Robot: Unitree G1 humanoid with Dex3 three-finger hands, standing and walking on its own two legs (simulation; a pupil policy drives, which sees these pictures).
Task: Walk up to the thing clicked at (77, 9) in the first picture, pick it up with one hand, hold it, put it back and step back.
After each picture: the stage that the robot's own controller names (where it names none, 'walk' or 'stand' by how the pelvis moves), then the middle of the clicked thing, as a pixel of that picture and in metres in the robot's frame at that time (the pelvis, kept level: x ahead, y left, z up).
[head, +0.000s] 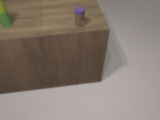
stand; (79, 17) +0.96 +0.03 -0.10
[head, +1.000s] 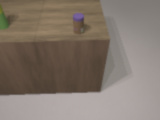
rise first; (78, 24) +0.86 +0.06 -0.08
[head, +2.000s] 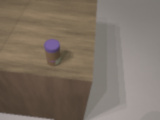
walk; (53, 53) +0.54 +0.17 -0.07
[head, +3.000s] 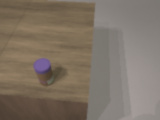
stand; (44, 72) +0.45 +0.18 -0.06
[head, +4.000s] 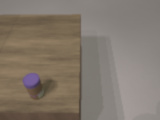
stand; (34, 86) +0.42 +0.23 -0.09
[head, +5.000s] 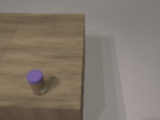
stand; (37, 83) +0.44 +0.22 -0.10
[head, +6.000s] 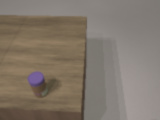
stand; (38, 85) +0.43 +0.22 -0.10
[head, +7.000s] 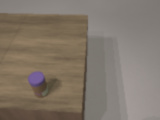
stand; (39, 85) +0.43 +0.22 -0.10
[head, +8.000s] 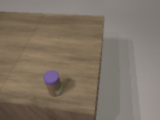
rise first; (53, 84) +0.43 +0.18 -0.10
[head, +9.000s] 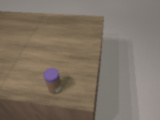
go down; (53, 81) +0.45 +0.18 -0.10
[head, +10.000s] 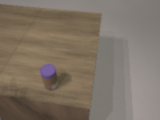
go down; (49, 77) +0.46 +0.17 -0.09
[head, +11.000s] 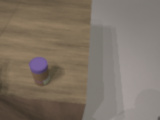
go down; (40, 72) +0.45 +0.16 -0.06
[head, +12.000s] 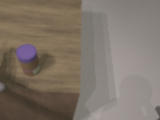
close in; (29, 61) +0.46 +0.17 -0.03
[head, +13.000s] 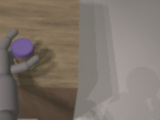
close; (25, 56) +0.46 +0.17 +0.00
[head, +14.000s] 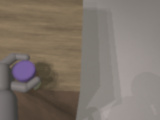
lift; (28, 77) +0.39 +0.17 -0.01
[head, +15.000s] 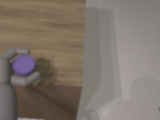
lift; (28, 72) +0.40 +0.18 -0.01
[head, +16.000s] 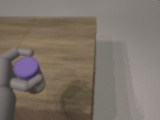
lift; (31, 76) +0.33 +0.17 +0.13
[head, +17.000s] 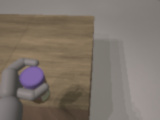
hold; (36, 86) +0.32 +0.16 +0.09
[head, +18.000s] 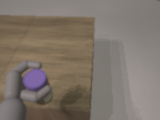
hold; (39, 87) +0.32 +0.16 +0.07
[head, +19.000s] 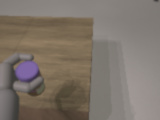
crouch; (31, 79) +0.35 +0.18 +0.08
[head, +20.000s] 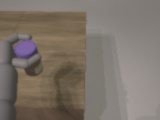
lower; (30, 59) +0.42 +0.17 +0.09
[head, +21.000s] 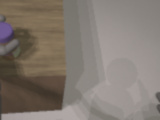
lower; (6, 42) +0.50 +0.18 +0.01
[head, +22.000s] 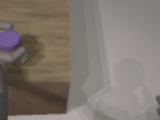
lower; (13, 49) +0.48 +0.17 +0.01
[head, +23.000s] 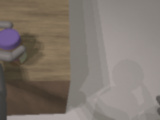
lower; (13, 48) +0.48 +0.17 +0.01
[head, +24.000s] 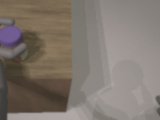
lower; (14, 45) +0.48 +0.17 +0.01
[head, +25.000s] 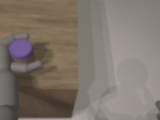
open; (24, 57) +0.45 +0.16 +0.00
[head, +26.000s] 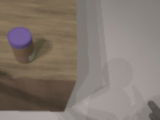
sink last; (22, 46) +0.47 +0.16 +0.00
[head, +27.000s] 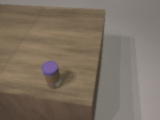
sink last; (52, 75) +0.45 +0.17 -0.05
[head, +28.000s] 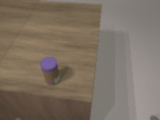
stand; (50, 71) +0.45 +0.16 -0.04
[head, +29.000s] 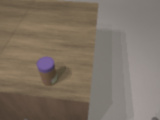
stand; (47, 71) +0.45 +0.17 -0.03
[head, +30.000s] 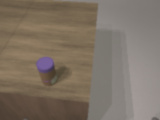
stand; (47, 72) +0.45 +0.17 -0.03
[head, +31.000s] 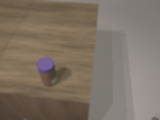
stand; (47, 72) +0.44 +0.17 -0.03
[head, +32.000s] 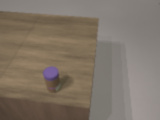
stand; (52, 80) +0.46 +0.16 -0.09
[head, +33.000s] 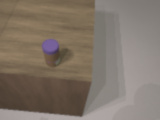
walk; (51, 53) +0.51 +0.13 -0.07
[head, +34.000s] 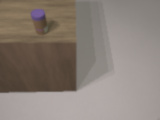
walk; (40, 22) +0.70 +0.24 -0.07
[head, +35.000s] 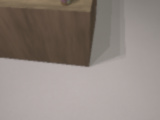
stand; out of the picture +1.06 +0.16 -0.07
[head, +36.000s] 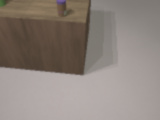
stand; (61, 7) +1.07 +0.17 -0.09
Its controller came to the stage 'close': yes
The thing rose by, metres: 0.18
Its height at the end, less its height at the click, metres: +0.00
